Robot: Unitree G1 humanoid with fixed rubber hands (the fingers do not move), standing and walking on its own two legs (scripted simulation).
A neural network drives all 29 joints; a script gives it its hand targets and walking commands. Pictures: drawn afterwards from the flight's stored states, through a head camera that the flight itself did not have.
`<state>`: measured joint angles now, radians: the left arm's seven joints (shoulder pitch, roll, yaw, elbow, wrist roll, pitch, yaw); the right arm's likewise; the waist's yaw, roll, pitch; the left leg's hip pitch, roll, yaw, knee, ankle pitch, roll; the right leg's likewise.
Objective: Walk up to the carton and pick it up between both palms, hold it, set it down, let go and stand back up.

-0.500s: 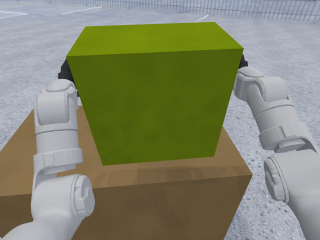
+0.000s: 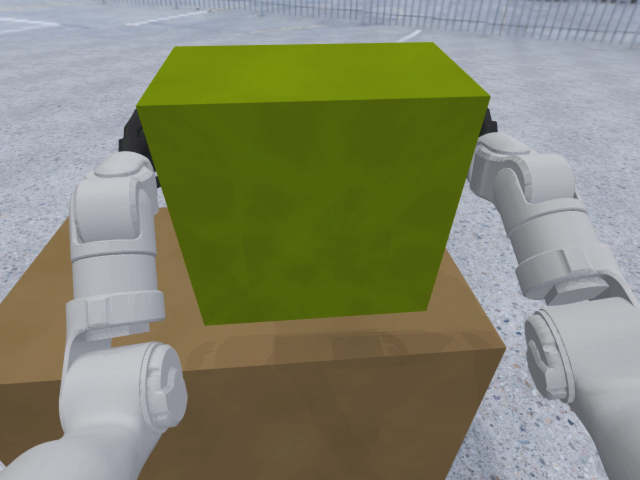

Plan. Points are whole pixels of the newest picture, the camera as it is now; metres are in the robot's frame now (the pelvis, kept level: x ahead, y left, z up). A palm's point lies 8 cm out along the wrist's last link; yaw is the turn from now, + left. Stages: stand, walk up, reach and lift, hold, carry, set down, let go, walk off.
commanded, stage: hold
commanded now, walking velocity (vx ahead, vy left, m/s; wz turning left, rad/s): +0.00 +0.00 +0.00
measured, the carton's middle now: (312, 191) +0.38 +0.01 +0.24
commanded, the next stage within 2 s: set down in 0.32 s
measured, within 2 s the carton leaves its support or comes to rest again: neither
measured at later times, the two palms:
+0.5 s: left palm (137, 155) +0.37 +0.20 +0.30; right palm (476, 140) +0.38 -0.18 +0.31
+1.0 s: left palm (158, 208) +0.38 +0.20 +0.22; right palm (454, 203) +0.40 -0.18 +0.21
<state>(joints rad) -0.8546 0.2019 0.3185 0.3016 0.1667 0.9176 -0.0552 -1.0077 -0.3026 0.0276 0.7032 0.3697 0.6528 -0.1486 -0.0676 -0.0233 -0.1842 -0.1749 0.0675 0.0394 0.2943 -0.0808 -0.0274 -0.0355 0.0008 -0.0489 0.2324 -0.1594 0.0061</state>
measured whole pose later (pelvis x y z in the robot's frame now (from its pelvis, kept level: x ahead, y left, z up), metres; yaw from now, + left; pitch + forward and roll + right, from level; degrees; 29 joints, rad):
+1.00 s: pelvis +0.02 +0.00 +0.00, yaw +1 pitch -6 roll +0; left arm -0.67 0.10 0.34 0.19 0.22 0.64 -0.06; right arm -0.76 -0.20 -0.05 0.65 0.22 0.28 -0.08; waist -0.07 -0.06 -0.02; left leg -0.08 0.05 0.02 0.30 -0.12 -0.03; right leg 0.06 -0.02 -0.07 0.27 -0.22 0.01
